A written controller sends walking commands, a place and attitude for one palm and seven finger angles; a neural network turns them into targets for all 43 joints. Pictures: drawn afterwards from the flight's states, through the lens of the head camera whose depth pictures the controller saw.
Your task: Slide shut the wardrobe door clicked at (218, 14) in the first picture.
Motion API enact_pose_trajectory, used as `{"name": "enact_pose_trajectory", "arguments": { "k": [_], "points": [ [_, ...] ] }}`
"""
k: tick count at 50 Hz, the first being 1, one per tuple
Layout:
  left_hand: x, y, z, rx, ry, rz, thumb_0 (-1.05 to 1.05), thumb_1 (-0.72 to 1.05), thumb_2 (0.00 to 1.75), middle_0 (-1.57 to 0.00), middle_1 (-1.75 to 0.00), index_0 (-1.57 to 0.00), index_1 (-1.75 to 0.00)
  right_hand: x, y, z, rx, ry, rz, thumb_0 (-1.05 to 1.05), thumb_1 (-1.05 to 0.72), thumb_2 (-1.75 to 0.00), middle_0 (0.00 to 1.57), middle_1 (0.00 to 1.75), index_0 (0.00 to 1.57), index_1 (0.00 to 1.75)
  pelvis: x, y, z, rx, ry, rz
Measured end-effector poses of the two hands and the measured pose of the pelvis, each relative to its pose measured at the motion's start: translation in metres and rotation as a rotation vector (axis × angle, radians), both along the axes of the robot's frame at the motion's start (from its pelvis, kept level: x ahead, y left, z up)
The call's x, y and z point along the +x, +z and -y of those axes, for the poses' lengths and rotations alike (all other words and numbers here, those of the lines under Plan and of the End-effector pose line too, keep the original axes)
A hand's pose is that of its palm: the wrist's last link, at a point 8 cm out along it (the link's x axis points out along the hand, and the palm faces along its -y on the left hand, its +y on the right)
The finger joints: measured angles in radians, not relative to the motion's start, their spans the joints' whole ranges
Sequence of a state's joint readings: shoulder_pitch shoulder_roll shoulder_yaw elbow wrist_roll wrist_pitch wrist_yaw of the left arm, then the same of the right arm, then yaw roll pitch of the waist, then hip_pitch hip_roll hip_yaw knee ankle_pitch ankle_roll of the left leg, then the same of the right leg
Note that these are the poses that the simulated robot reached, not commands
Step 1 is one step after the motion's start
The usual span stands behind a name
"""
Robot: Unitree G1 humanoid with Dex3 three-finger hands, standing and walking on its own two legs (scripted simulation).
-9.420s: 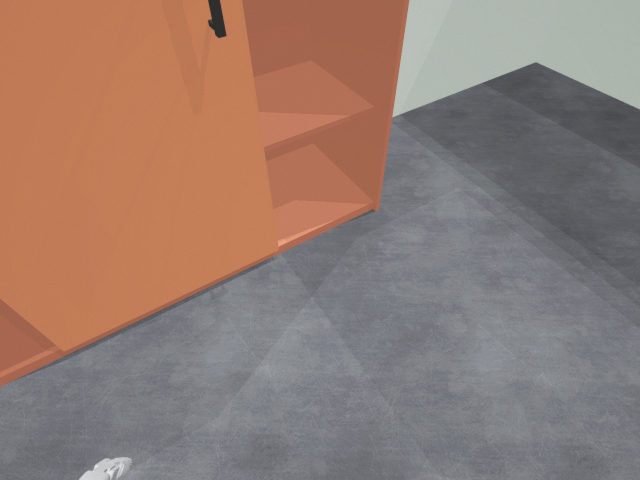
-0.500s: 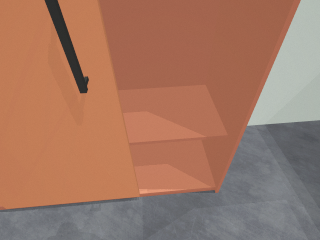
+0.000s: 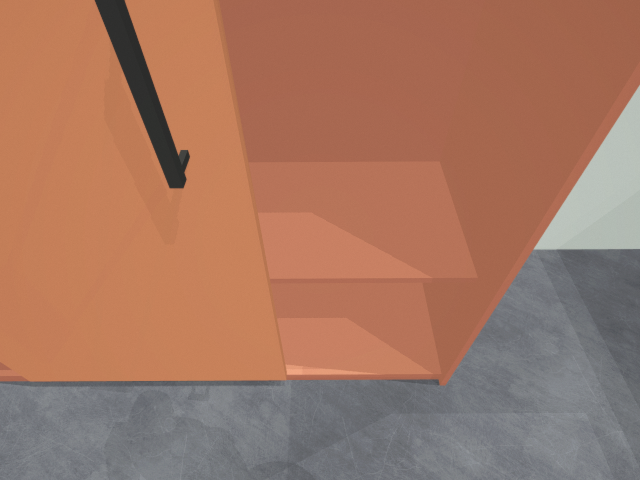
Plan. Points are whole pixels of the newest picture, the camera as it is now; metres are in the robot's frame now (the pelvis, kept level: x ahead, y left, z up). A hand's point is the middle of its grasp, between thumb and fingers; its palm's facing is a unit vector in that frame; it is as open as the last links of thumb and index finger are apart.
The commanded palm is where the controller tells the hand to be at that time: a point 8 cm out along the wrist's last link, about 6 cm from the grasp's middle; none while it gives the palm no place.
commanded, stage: come to a stop and stand still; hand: left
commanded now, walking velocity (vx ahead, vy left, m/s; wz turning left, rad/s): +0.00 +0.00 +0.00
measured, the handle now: (150, 85) +0.47 +0.23 +0.26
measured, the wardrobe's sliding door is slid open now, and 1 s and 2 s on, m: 0.49 0.49 0.49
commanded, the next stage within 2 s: look again from close up in 0.66 s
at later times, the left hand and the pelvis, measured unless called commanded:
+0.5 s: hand out of the picture +0.05 +0.17 -0.17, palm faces +0.02 -0.97 -0.22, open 7.3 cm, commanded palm none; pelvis +0.03 -0.01 +0.00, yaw +0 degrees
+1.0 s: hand out of the picture +0.02 +0.16 -0.17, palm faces +0.04 -0.98 -0.19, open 7.3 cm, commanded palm none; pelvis +0.04 -0.01 +0.01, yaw +1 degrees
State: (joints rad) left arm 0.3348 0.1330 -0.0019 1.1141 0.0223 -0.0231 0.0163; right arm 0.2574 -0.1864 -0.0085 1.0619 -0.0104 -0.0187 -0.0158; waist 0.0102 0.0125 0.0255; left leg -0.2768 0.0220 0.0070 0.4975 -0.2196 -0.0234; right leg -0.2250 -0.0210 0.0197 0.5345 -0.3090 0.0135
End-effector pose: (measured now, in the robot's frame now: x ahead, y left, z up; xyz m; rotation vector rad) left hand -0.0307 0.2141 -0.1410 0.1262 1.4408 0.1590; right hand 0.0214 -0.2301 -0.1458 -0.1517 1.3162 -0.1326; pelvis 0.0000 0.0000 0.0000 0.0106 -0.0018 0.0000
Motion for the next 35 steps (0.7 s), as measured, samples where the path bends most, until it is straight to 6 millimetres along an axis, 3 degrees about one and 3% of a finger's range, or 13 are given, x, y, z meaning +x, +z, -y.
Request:
{"name": "enact_pose_trajectory", "arguments": {
  "k": [7,14,25,35],
  "points": [
    [0.017,-0.002,0.005,-0.008,-0.002,0.007,0.00,0.91,0.90,-0.20,-0.30,-0.20,-0.30,0.030,0.005,0.007,-0.018,0.019,0.030,0.01,-0.92,-0.90,0.20,0.30,0.20,0.30,0.013,0.001,0.004,0.000,0.001,-0.001],
    [0.046,0.000,0.000,0.011,-0.014,0.053,0.00,0.91,0.90,-0.20,-0.30,-0.20,-0.30,0.042,0.004,0.003,-0.005,0.020,0.030,0.00,-0.92,-0.90,0.20,0.30,0.20,0.30,0.023,0.002,0.006,0.001,0.003,0.000],
    [0.077,0.006,-0.007,0.045,-0.032,0.105,0.00,0.91,0.90,-0.20,-0.30,-0.20,-0.30,0.031,0.001,0.004,0.005,0.001,-0.023,0.00,-0.92,-0.90,0.20,0.30,0.20,0.30,0.035,0.004,0.009,0.004,0.007,0.004],
    [0.075,0.007,-0.003,0.043,-0.024,0.087,0.00,0.91,0.90,-0.20,-0.30,-0.20,-0.30,0.016,0.000,0.000,0.021,-0.005,-0.081,0.00,-0.91,-0.90,0.20,0.30,0.20,0.30,0.039,0.005,0.011,0.003,0.015,0.006]
  ]
}}
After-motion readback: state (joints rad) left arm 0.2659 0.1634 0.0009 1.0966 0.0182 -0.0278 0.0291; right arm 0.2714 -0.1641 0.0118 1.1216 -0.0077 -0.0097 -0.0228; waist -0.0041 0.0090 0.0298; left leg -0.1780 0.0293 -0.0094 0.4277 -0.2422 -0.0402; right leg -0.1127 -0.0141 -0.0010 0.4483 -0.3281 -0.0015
